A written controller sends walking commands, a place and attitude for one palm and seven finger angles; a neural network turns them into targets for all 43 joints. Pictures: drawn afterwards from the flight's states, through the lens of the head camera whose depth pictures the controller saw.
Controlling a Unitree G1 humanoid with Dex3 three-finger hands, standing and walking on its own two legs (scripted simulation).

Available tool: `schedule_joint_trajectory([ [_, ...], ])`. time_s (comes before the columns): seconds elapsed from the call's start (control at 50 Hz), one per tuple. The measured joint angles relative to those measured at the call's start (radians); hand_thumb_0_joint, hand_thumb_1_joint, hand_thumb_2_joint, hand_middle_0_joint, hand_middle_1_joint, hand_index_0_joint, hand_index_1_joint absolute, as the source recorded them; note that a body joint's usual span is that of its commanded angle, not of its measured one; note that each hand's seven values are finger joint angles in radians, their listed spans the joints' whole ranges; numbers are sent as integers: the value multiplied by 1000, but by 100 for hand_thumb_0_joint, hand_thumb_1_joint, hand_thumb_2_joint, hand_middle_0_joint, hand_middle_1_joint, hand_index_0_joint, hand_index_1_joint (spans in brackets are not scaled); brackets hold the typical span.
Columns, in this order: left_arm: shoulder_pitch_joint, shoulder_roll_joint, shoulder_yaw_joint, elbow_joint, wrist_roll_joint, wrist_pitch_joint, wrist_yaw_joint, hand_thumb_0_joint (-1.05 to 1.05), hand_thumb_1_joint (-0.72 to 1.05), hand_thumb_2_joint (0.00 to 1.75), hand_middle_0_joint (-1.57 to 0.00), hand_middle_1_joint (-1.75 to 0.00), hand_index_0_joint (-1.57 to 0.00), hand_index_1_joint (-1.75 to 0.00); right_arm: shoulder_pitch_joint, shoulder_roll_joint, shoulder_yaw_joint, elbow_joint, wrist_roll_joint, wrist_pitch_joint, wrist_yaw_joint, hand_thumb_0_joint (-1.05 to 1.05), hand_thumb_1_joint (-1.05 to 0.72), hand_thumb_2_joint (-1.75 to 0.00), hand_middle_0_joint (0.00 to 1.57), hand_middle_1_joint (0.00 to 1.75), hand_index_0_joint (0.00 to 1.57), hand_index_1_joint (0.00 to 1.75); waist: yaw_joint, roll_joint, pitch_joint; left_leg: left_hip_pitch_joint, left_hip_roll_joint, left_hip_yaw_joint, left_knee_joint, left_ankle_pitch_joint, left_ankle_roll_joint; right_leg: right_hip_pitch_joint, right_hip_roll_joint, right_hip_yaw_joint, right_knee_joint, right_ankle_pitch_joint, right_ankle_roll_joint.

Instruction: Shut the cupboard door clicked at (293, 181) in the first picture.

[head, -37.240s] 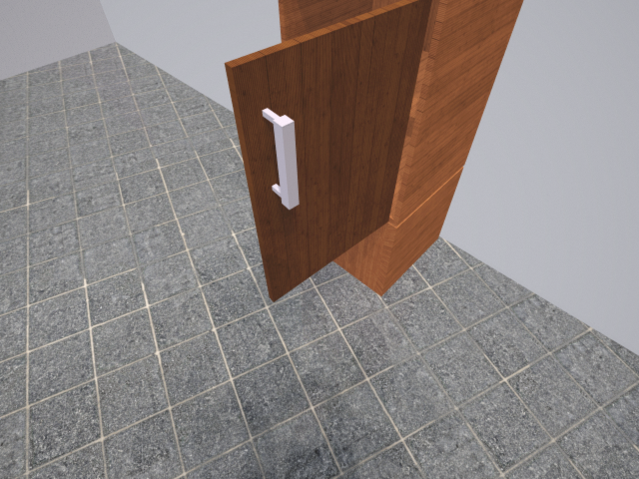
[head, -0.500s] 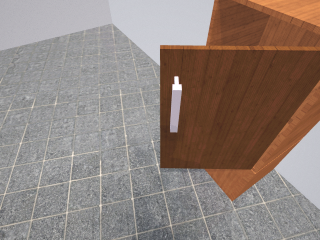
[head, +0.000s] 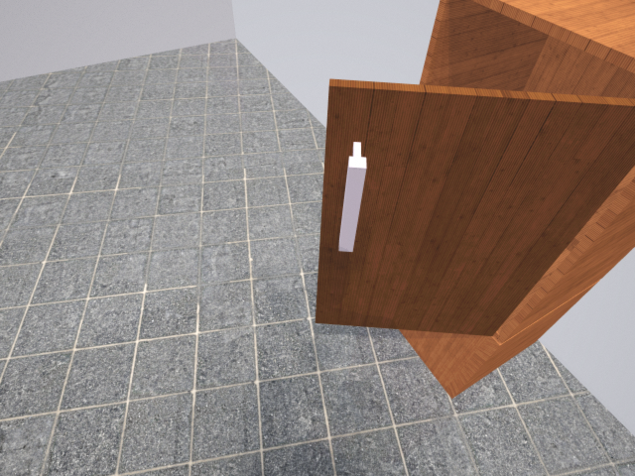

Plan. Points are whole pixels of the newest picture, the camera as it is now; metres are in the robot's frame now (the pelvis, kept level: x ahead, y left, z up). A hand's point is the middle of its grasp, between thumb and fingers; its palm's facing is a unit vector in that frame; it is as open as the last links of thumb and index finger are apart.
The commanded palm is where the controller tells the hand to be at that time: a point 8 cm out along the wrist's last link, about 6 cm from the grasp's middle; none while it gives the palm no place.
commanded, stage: shuffle to correct the standing spot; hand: left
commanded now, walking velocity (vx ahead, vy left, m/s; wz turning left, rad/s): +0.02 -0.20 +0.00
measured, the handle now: (351, 199) +0.47 -0.01 +0.09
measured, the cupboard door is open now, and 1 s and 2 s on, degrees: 56 56 56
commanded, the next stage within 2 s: come to a stop and stand still in 1.06 s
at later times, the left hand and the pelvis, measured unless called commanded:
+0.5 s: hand out of the picture +0.00 +0.14 -0.20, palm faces +0.08 -0.99 -0.11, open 7.4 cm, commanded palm none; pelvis +0.01 -0.02 -0.01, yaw +2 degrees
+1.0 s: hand out of the picture +0.09 +0.05 -0.18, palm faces +0.04 -0.98 -0.20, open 7.4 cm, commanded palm none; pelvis +0.03 -0.14 -0.01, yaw +3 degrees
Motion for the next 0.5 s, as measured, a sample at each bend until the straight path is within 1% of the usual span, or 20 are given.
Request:
schedule_joint_trajectory([
  [0.1, 1, 15, 19, -25, 9, 18, -9, 0, 91, 89, -20, -30, -20, -30, 25, 21, -9, -6, -7, 9, -4, 0, -91, -90, 20, 30, 20, 30, -6, -13, -3, -37, 4, -4, 40, -17, -5, -40, 5, -5, 47, -19, -7],
  [0.18, 2, 26, 34, -54, 14, 22, -14, 0, 91, 89, -20, -30, -20, -30, 45, 25, -18, -14, -11, 16, -7, 0, -90, -90, 20, 30, 20, 30, -8, -7, -3, -70, 15, -14, 75, -34, -12, -68, 17, -16, 75, -34, -19],
  [0.2, 4, 27, 37, -61, 16, 22, -15, 0, 91, 89, -20, -30, -20, -30, 49, 23, -21, -17, -11, 18, -8, 0, -90, -90, 20, 30, 20, 30, -9, -2, -4, -80, 19, -18, 88, -41, -9, -74, 22, -20, 79, -37, -24],
  [0.22, 5, 28, 39, -69, 17, 22, -15, 0, 91, 89, -20, -30, -20, -30, 52, 20, -22, -20, -12, 21, -9, 0, -90, -90, 20, 30, 20, 30, -9, 3, -4, -94, 24, -20, 109, -55, 4, -80, 27, -24, 83, -39, -30],
  [0.24, 5, 28, 42, -75, 18, 22, -14, 0, 91, 89, -20, -30, -20, -30, 52, 18, -24, -22, -11, 23, -11, 0, -90, -90, 20, 30, 20, 30, -10, 5, -3, -114, 29, -14, 148, -79, 19, -83, 31, -30, 85, -42, -35],
  [0.28, 2, 28, 46, -85, 20, 24, -11, 0, 91, 89, -20, -30, -20, -30, 51, 14, -28, -25, -9, 29, -13, 0, -90, -90, 20, 30, 20, 30, -13, 5, 2, -163, 30, 15, 279, -170, 36, -77, 34, -44, 75, -41, -45],
  [0.32, -3, 27, 49, -93, 23, 30, -7, 0, 91, 89, -20, -30, -20, -30, 46, 12, -32, -26, -6, 31, -14, 0, -90, -90, 20, 30, 20, 30, -10, -2, 5, -199, 26, 55, 391, -228, 43, -65, 35, -56, 53, -34, -51],
  [0.34, -5, 27, 49, -96, 24, 31, -5, 0, 91, 89, -20, -30, -20, -30, 41, 11, -33, -27, -5, 30, -14, 0, -90, -90, 20, 30, 20, 30, -8, -7, 6, -206, 24, 77, 415, -245, 44, -59, 35, -59, 43, -30, -53],
  [0.36, -7, 27, 49, -99, 25, 32, -3, 0, 91, 89, -20, -30, -20, -30, 36, 11, -34, -29, -4, 29, -14, 0, -90, -90, 20, 30, 20, 30, -5, -14, 7, -205, 21, 100, 413, -252, 43, -55, 36, -62, 36, -28, -53],
  [0.38, -9, 27, 49, -102, 26, 32, -1, 0, 91, 89, -20, -30, -20, -30, 30, 12, -34, -32, -3, 26, -14, 0, -90, -90, 20, 30, 20, 30, -3, -21, 7, -193, 18, 122, 380, -246, 42, -53, 36, -63, 34, -28, -53],
  [0.4, -9, 28, 48, -104, 25, 33, 0, 0, 91, 89, -20, -30, -20, -30, 25, 13, -33, -36, -2, 20, -15, 0, -90, -90, 20, 30, 20, 30, -2, -27, 6, -170, 15, 142, 316, -213, 41, -54, 37, -64, 39, -32, -51],
  [0.42, -8, 27, 47, -106, 23, 35, 0, 0, 91, 89, -20, -30, -20, -30, 22, 13, -31, -42, -2, 11, -17, 0, -90, -90, 20, 30, 20, 30, -3, -31, 4, -135, 12, 157, 222, -143, 40, -58, 40, -66, 56, -42, -48],
  [0.44, -5, 28, 48, -108, 19, 36, -1, 0, 91, 89, -20, -30, -20, -30, 20, 13, -30, -47, -3, -1, -19, 0, -90, -90, 20, 30, 20, 30, -6, -35, 1, -105, 11, 162, 145, -73, 51, -70, 42, -67, 92, -61, -44],
  [0.46, -9, 31, 49, -104, 16, 39, -3, 0, 91, 89, -20, -30, -20, -30, 13, 19, -29, -48, -7, -8, -22, 0, -90, -90, 20, 30, 20, 30, -8, -53, 3, -102, 3, 170, 146, -61, 65, -95, 32, -60, 165, -110, -28],
  [0.5, -19, 38, 52, -100, 20, 51, -6, 0, 91, 89, -20, -30, -20, -30, 7, 29, -22, -59, -14, -11, -22, 0, -90, -90, 20, 30, 20, 30, -12, -71, 5, -92, 2, 181, 155, -81, 83, -165, 24, -30, 374, -193, -1],
])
